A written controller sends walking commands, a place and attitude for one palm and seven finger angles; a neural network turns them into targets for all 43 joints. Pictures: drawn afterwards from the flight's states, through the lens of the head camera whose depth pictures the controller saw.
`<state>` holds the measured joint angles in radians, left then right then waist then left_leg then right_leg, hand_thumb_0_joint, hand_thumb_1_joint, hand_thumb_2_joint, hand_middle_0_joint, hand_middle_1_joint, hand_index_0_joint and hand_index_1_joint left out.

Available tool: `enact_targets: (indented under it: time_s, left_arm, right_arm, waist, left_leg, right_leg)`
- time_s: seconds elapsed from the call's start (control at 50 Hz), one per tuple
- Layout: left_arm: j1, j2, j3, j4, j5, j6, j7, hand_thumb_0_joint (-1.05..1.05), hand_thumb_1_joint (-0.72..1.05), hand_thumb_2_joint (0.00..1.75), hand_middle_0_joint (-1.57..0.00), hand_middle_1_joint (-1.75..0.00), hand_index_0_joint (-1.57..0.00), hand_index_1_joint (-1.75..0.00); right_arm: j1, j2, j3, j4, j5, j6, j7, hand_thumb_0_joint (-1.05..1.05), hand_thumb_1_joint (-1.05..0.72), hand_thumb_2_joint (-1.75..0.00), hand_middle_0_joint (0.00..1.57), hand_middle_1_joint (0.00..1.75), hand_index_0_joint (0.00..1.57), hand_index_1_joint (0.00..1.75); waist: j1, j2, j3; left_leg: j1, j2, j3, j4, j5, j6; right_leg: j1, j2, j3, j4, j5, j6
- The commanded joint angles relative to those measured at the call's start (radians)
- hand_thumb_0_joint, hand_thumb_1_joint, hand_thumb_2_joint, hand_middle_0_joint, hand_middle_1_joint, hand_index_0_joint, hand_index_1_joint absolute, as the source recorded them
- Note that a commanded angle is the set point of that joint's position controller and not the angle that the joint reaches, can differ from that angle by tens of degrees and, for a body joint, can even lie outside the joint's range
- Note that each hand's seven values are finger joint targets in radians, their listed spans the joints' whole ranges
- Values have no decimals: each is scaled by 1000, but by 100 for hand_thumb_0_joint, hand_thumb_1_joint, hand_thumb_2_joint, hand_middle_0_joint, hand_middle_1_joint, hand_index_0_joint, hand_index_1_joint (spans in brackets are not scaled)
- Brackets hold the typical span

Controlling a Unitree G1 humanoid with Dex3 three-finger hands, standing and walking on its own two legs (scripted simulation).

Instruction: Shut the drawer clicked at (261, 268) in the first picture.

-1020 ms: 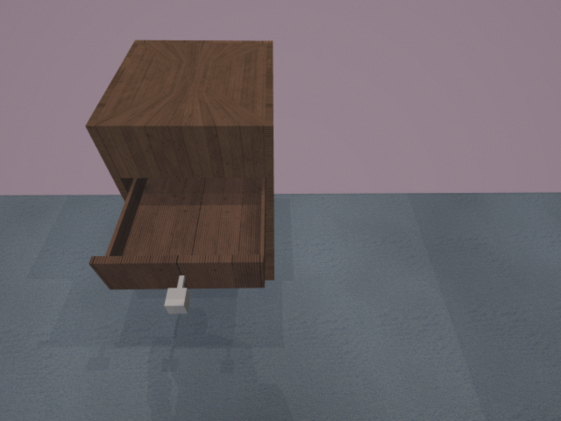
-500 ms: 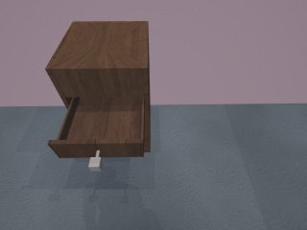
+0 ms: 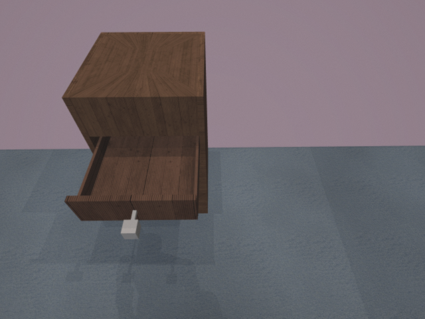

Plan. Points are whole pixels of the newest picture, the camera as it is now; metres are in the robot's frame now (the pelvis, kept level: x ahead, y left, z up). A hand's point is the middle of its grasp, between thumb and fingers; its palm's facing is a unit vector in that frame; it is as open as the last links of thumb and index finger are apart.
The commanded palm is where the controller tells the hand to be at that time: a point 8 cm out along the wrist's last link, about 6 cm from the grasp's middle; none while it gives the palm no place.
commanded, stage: shuffle to correct the standing spot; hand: left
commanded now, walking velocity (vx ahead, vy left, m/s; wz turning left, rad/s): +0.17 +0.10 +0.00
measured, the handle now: (132, 223) +0.41 +0.27 -0.25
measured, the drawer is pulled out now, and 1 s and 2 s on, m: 0.27 0.27 0.27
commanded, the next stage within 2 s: come to a stop and stand still in 0.38 s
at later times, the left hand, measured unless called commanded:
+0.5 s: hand out of the picture +0.09 +0.20 -0.18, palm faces +0.04 -0.97 -0.24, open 7.3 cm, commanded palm none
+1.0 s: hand out of the picture +0.12 +0.20 -0.19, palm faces +0.09 -0.97 -0.22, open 7.4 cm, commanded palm none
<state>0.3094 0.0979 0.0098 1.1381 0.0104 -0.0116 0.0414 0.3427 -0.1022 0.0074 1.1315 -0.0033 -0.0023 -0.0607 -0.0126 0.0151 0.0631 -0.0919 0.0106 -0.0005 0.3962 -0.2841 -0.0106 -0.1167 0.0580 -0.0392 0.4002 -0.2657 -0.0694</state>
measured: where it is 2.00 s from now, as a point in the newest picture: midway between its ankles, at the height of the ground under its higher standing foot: outside the picture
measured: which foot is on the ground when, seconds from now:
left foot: down 0.00-0.56, up 0.58-0.96, down 0.98-1.00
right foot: down 0.00-0.28, up 0.30-0.52, down 0.54-1.00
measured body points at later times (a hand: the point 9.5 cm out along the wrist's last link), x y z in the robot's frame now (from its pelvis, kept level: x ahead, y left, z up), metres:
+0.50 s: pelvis +0.08 +0.01 -0.01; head +0.12 -0.01 +0.43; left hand +0.09 +0.25 -0.16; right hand -0.04 -0.17 -0.17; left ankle -0.04 +0.12 -0.74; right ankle +0.08 -0.07 -0.72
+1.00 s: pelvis +0.12 +0.03 -0.01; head +0.17 +0.02 +0.43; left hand +0.11 +0.26 -0.17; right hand +0.21 -0.21 -0.17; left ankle +0.14 +0.17 -0.75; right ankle +0.11 -0.07 -0.74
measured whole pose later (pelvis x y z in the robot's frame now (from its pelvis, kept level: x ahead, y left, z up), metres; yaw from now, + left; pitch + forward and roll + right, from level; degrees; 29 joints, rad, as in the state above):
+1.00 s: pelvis +0.12 +0.03 -0.01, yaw +2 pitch -1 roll +0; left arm 0.25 0.14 0.05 1.06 0.03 0.03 0.04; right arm 0.16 -0.20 -0.04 0.98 -0.01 0.01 -0.04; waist 0.01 0.02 0.13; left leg -0.26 0.04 0.00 0.52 -0.21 -0.03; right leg -0.22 -0.02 -0.10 0.59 -0.34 -0.03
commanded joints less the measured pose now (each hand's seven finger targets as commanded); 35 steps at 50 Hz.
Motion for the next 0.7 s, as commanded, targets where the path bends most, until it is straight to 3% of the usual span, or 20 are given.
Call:
enact_targets:
  time_s: [0.0, 0.06, 0.12, 0.18, 0.22, 0.24, 0.26, 0.28, 0.3, 0.36, 0.42, 0.48, 0.5, 0.52, 0.54, 0.56, 0.58, 0.6, 0.64, 0.68]
  left_arm:
    - [108, 104, 29, -17, 3, -3, 7, 0, 90, 90, -20, -30, -20, -30]
    - [140, 127, 45, -18, 7, 0, 6, 0, 90, 90, -20, -30, -20, -30]
    - [144, 139, 58, -31, 10, -4, 7, 0, 90, 90, -20, -30, -20, -30]
    - [96, 126, 65, -48, 13, -7, 5, 0, 90, 90, -20, -30, -20, -30]
    - [60, 80, 56, -66, 10, -7, -2, 0, 90, 90, -20, -30, -20, -30]
    - [49, 58, 49, -76, 7, -10, -6, 0, 90, 90, -20, -30, -20, -30]
    - [-8, 55, 41, -88, 3, -18, -7, 0, 90, 90, -20, -30, -20, -30]
    - [-36, 68, 41, -85, 7, -16, -7, 0, 90, 90, -20, -30, -20, -30]
    - [-38, 63, 44, -87, 8, -14, -10, 0, 90, 90, -20, -30, -20, -30]
    - [-57, 55, 46, -99, 10, -11, -25, 0, 90, 90, -20, -30, -20, -30]
    - [-67, 48, 48, -122, 9, -10, -31, 0, 90, 90, -20, -30, -20, -30]
    - [102, 70, 66, -86, 6, -14, -27, 0, 90, 90, -20, -30, -20, -30]
    - [202, 89, 74, -59, 7, -21, -21, 0, 90, 90, -20, -30, -20, -30]
    - [294, 144, 85, -33, 9, -34, -6, 0, 90, 90, -20, -30, -20, -30]
    - [305, 204, 85, -28, 5, -40, -1, 0, 90, 90, -20, -30, -20, -30]
    - [216, 195, 67, -50, 1, -32, 4, 0, 90, 90, -20, -30, -20, -30]
    - [123, 170, 67, -75, 9, -25, 11, 0, 90, 90, -20, -30, -20, -30]
    - [71, 150, 64, -95, 19, -18, 18, 0, 90, 90, -20, -30, -20, -30]
    - [21, 150, 60, -115, 19, -17, 18, 0, 90, 90, -20, -30, -20, -30]
    - [27, 179, 72, -117, 20, -14, 19, 0, 90, 90, -20, -30, -20, -30]
  right_arm:
    - [140, -76, -18, 1, -12, 7, 7, 0, -90, -90, 20, 30, 20, 30]
    - [122, -67, -23, -23, -17, 11, 15, 0, -90, -90, 20, 30, 20, 30]
    - [110, -63, -29, -37, -19, 6, 17, 0, -90, -90, 20, 30, 20, 30]
    - [173, -48, -28, -18, -20, -5, 18, 0, -90, -90, 20, 30, 20, 30]
    - [280, -82, -30, 26, -23, -23, 13, 0, -90, -90, 20, 30, 20, 30]
    - [343, -118, -38, 43, -25, -28, 1, 0, -90, -90, 20, 30, 20, 30]
    - [381, -107, -36, 58, -23, -31, -7, 0, -90, -90, 20, 30, 20, 30]
    - [380, -93, -25, 64, -22, -30, -13, 0, -90, -90, 20, 30, 20, 30]
    - [352, -95, -21, 52, -19, -32, -14, 0, -90, -90, 20, 30, 20, 30]
    - [266, -112, -28, 15, -19, -38, -7, 0, -90, -90, 20, 30, 20, 30]
    - [220, -119, -30, 1, -21, -42, 1, 0, -90, -90, 20, 30, 20, 30]
    - [149, -142, -35, -19, -10, -35, 5, 0, -90, -90, 20, 30, 20, 30]
    - [133, -138, -39, -29, -2, -34, 4, 0, -90, -90, 20, 30, 20, 30]
    - [138, -98, -37, -48, 7, -35, 7, 0, -90, -90, 20, 30, 20, 30]
    - [164, -69, -41, -68, 14, -23, 4, 0, -90, -90, 20, 30, 20, 30]
    - [181, -64, -44, -62, 7, 3, -3, 0, -90, -90, 20, 30, 20, 30]
    - [134, -45, -36, -65, 4, 14, 0, 0, -90, -90, 20, 30, 20, 30]
    - [109, -48, -38, -66, -2, 15, 7, 0, -90, -90, 20, 30, 20, 30]
    - [92, -26, -34, -69, -1, 23, 14, 0, -90, -90, 20, 30, 20, 30]
    - [70, -8, -35, -80, 1, 28, 22, 0, -90, -90, 20, 30, 20, 30]
  waist:
    - [10, -25, 95]
    - [28, -91, 127]
    - [28, -113, 138]
    - [-12, -72, 126]
    - [-43, 106, 93]
    - [-58, 197, 42]
    - [-72, 279, 40]
    - [-65, 201, 48]
    - [-46, 114, 58]
    - [-14, 76, 75]
    - [9, 113, 92]
    - [97, 82, 39]
    - [141, -2, 8]
    - [152, -166, -31]
    - [103, -264, -66]
    - [42, -164, -50]
    - [38, -199, 30]
    - [25, -145, 59]
    - [-6, -76, 27]
    - [0, -32, -20]
  left_leg:
    - [-121, 33, -20, -1, -1, 49]
    - [-201, 1, 12, 86, -64, 44]
    - [-236, 13, 14, 173, -88, 36]
    - [-124, 26, 23, 71, -36, 40]
    - [21, 93, -73, -26, 202, 89]
    - [133, 189, -188, -27, 444, 146]
    - [243, 260, -260, -56, 746, 202]
    - [248, 285, -253, -40, 905, 226]
    - [210, 274, -218, -36, 902, 223]
    - [137, 234, -167, -79, 701, 214]
    - [16, 207, -127, -84, 638, 209]
    - [-96, 169, -66, 57, 672, 184]
    - [-129, 127, -48, 186, 588, 149]
    - [-238, 31, -10, 370, 278, 93]
    - [-325, -55, 3, 628, -233, 48]
    - [-298, -10, -70, 729, -291, 34]
    - [-348, 27, -82, 760, -277, 25]
    - [-352, 46, -78, 758, -260, 21]
    - [-280, 51, -43, 653, -242, 9]
    - [-259, 37, 7, 486, -221, -5]
  right_leg:
    - [-28, -155, 163, -102, -58, -14]
    - [-21, -206, 239, -160, -217, -53]
    - [-39, -280, 320, -200, -222, -108]
    - [-104, -252, 223, -99, -56, -99]
    - [-180, -110, 59, 140, 95, -42]
    - [-283, -57, -20, 295, 49, -15]
    - [-430, -48, -38, 420, -196, 6]
    - [-462, -78, 3, 521, -269, 8]
    - [-457, -96, 15, 554, -254, 6]
    - [-450, -112, -21, 582, -169, 12]
    - [-342, -108, -49, 496, -121, 7]
    - [-48, -66, -84, 264, -3, -1]
    - [79, -82, -57, 118, 149, 4]
    - [202, -215, 149, 16, 427, -37]
    - [213, -452, 418, -57, 749, -142]
    - [112, -496, 418, -62, 811, -182]
    - [33, -468, 406, -64, 758, -202]
    - [-29, -444, 315, -41, 773, -199]
    - [-96, -391, 159, -34, 877, -156]
    - [-37, -357, 106, -5, 925, -131]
